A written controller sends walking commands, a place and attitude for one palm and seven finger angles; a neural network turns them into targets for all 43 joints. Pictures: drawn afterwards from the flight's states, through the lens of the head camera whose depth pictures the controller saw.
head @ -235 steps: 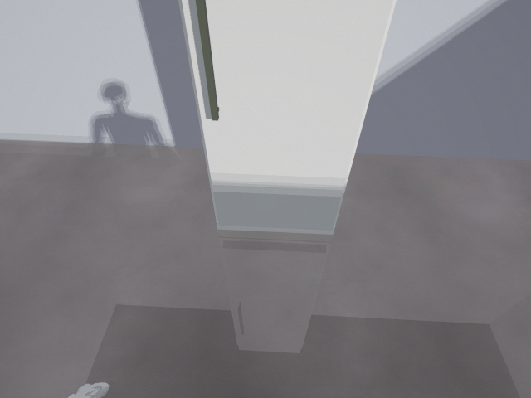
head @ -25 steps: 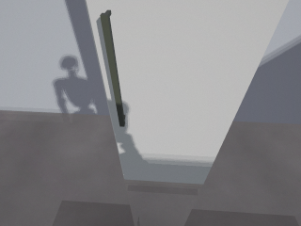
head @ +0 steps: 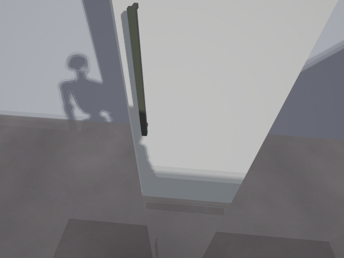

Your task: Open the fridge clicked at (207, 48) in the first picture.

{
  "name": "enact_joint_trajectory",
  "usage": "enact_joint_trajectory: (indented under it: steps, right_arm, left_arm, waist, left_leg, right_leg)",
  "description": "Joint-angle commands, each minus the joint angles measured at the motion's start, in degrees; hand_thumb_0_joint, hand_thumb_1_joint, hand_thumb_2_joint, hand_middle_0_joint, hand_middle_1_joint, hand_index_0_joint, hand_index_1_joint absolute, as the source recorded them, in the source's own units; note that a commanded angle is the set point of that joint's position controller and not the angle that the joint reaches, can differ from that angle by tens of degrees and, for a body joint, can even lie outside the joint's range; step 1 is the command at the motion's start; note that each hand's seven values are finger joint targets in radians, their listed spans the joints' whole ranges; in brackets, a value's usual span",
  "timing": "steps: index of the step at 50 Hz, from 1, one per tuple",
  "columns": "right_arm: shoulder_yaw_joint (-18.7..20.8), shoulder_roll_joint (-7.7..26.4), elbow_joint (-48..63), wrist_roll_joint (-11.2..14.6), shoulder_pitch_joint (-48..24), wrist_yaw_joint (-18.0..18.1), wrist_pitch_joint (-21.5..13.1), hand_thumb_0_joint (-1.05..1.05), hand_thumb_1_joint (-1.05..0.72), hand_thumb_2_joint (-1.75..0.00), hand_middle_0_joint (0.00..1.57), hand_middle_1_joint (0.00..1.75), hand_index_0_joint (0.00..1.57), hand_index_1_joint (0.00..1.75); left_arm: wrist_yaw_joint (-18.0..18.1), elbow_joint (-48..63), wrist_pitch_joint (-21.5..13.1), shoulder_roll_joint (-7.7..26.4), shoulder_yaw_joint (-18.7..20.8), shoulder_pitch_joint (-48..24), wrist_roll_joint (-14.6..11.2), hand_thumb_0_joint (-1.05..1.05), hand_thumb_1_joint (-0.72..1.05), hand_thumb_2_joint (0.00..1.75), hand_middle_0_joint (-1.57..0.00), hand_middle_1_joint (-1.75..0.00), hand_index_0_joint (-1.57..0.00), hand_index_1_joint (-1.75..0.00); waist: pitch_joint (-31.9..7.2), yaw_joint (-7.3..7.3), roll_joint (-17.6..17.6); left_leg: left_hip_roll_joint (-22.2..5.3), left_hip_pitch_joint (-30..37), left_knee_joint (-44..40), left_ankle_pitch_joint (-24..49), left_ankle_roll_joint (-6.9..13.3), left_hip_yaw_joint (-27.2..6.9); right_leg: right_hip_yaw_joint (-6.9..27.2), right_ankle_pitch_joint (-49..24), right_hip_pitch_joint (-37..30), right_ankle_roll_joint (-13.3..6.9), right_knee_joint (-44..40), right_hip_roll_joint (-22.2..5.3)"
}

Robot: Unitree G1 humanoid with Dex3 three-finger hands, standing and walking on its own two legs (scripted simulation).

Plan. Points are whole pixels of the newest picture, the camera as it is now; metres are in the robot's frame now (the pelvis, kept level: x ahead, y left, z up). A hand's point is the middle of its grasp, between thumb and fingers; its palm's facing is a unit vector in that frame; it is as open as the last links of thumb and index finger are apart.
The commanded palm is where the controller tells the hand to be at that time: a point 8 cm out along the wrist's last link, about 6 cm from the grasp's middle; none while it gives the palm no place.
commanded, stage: come to a stop and stand still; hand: left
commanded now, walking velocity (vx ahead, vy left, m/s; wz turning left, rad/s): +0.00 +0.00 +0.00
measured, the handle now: (141, 82) +0.56 +0.13 +0.12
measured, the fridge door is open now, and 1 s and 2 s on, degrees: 0 0 0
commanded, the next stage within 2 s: look again from close up in 0.34 s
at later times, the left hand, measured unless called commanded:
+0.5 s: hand out of the picture -0.02 +0.18 -0.18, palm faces +0.04 -0.99 -0.16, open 7.4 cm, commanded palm none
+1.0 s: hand out of the picture -0.01 +0.18 -0.18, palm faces +0.03 -0.99 -0.15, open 7.4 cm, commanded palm none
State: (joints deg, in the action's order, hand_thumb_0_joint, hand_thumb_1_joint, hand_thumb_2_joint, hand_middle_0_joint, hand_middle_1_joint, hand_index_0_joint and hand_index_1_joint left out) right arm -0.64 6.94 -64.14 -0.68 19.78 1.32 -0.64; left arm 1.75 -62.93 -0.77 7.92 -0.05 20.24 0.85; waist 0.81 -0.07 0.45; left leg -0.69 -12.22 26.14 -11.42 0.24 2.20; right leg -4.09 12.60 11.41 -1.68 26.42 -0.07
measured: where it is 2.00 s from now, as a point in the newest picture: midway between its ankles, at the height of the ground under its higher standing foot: outside the picture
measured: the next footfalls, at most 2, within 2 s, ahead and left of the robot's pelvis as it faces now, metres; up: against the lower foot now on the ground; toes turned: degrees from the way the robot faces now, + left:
none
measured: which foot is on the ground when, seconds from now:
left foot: down 0.00-1.00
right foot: down 0.00-1.00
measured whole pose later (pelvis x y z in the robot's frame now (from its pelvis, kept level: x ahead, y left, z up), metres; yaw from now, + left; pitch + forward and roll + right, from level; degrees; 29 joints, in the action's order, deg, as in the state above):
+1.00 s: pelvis +0.01 +0.02 +0.00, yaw -1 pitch -1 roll +0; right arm -0.1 6.8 -64.0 -0.6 18.0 1.3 -1.2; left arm 1.8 -62.7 -1.0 6.9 -0.1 19.8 1.2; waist 1.2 -0.2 0.7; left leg 0.9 -12.5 24.7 -11.2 2.0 3.7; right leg -2.5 12.3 12.5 0.1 25.9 -1.6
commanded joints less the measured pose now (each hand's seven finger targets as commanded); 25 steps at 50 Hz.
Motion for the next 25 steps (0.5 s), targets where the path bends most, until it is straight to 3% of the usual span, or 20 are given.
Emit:
enact_joint_trajectory:
  steps: [1, 13, 25]
  right_arm:
    - [0.86, 5.44, 1.88, -0.14, 2.99, 0.28, -0.65, 0.00, -0.90, -0.90, 0.20, 0.30, 0.20, 0.30]
    - [1.25, 5.69, 2.33, -0.22, 2.84, 0.32, -0.82, 0.00, -0.90, -0.90, 0.20, 0.30, 0.20, 0.30]
    - [1.39, 5.38, 2.38, -0.06, 2.21, 0.26, -1.00, 0.00, -0.90, -0.90, 0.20, 0.30, 0.20, 0.30]
  left_arm:
    - [0.51, 2.11, -0.67, 5.42, 0.86, 3.36, -0.04, 0.00, 0.90, 0.90, -0.20, -0.30, -0.20, -0.30]
    - [0.47, 2.07, -0.54, 4.21, 0.90, 4.40, 0.15, 0.00, 0.90, 0.90, -0.20, -0.30, -0.20, -0.30]
    - [0.56, 1.79, -0.79, 3.87, 0.72, 4.73, 0.26, 0.00, 0.90, 0.90, -0.20, -0.30, -0.20, -0.30]
  waist:
    - [5.53, 0.04, -0.49]
    - [4.97, -0.20, -1.45]
    - [3.98, -0.21, -0.28]
  left_leg:
    - [-4.15, -5.41, -6.63, -6.15, 0.95, -5.03]
    - [-4.94, -7.45, -8.86, -9.90, 1.57, -7.12]
    - [-4.99, -5.32, -8.54, -5.71, 1.74, -6.69]
  right_leg:
    - [7.67, 7.61, 2.72, -1.04, -8.06, -6.01]
    - [6.91, 5.17, 2.03, -0.84, -5.94, -5.48]
    - [6.57, 1.06, 1.54, -0.58, -5.67, -5.78]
